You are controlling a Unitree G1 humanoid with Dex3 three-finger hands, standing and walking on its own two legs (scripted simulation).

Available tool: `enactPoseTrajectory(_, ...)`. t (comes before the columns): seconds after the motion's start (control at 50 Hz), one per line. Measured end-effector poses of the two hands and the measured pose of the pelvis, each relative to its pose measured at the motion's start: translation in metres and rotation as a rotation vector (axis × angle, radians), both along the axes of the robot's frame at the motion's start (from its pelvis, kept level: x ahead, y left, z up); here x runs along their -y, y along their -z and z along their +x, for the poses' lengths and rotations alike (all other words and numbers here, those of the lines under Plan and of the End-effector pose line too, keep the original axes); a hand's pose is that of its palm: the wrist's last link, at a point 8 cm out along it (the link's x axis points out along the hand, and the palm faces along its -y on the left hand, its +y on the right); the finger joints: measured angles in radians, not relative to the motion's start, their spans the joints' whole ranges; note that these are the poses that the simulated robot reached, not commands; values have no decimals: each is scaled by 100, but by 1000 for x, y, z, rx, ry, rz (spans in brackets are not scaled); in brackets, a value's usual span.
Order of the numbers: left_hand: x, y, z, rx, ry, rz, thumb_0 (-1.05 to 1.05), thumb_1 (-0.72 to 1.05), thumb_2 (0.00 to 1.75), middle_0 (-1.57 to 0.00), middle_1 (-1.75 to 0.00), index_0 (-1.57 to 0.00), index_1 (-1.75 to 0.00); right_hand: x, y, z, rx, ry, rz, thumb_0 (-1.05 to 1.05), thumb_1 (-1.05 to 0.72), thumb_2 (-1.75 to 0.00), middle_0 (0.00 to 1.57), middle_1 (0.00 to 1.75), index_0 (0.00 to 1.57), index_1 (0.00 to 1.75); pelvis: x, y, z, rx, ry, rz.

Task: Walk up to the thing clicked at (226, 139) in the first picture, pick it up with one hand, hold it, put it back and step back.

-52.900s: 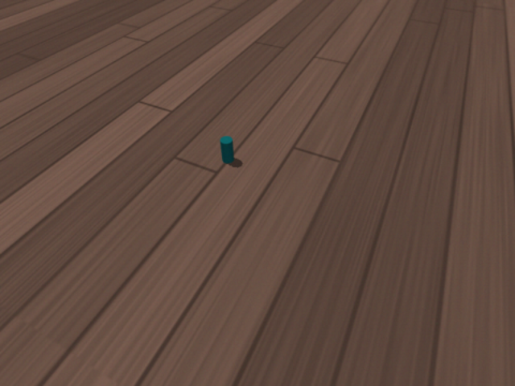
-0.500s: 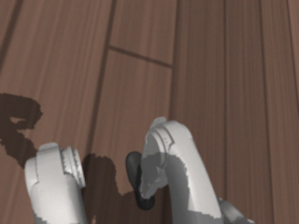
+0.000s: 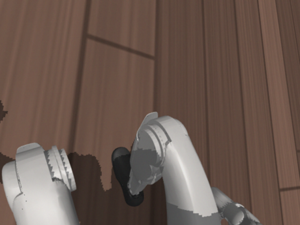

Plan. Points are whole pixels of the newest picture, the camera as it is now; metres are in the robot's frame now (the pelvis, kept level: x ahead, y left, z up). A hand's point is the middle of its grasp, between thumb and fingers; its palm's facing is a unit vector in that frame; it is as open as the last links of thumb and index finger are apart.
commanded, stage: lower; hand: left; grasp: from the side
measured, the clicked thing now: out of the picture +0.47 +0.33 -0.19
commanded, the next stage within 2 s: loosen in 0.68 s
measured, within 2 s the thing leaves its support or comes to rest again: rests again in 1.56 s
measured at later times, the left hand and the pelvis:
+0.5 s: hand out of the picture +0.48 +0.35 -0.18, palm faces +0.54 -0.84 -0.05, open 10.6 cm; pelvis +0.00 +0.00 +0.00, yaw -3 degrees
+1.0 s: hand out of the picture +0.47 +0.35 -0.19, palm faces +0.55 -0.84 -0.03, open 10.5 cm; pelvis -0.01 +0.01 +0.00, yaw -4 degrees
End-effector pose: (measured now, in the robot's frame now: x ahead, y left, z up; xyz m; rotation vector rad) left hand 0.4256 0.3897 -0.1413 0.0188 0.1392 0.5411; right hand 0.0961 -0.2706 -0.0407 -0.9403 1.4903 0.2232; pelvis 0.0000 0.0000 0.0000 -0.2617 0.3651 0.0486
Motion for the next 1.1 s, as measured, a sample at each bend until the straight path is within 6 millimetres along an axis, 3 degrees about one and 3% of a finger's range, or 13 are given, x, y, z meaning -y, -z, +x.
enactPoseTrajectory(0.24,1,24,4,6,-32,3,-3,-61,92,-80,-122,-83,-124,-2,-6,3,-39,-68,-43,-1,-90,-90,20,30,20,30,-3,2,0,34,16,-28)
enactPoseTrajectory(0.82,5,41,3,22,-23,-1,-4,-61,92,-78,-128,-81,-130,-14,-18,25,7,-199,-93,-1,-90,-90,20,30,20,30,-8,6,-7,96,43,-64)
enactPoseTrajectory(1.1,3,41,2,43,-32,-2,-3,-57,74,-89,-109,-92,-110,-20,-20,26,1,-217,-92,-1,-90,-89,20,30,20,30,-9,5,-7,102,45,-74)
